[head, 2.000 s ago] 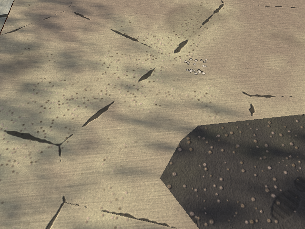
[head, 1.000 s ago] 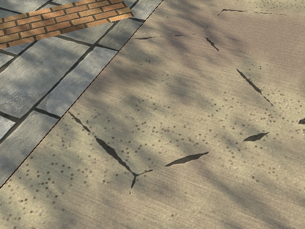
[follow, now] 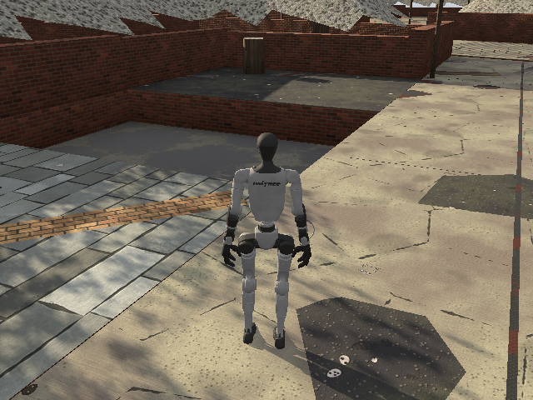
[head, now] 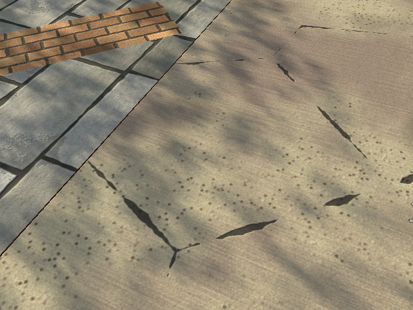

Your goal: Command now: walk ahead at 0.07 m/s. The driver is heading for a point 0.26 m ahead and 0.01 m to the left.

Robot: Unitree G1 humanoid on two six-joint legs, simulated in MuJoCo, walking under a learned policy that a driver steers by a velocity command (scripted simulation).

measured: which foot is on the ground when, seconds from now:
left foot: down 0.00-1.00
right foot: down 0.00-1.00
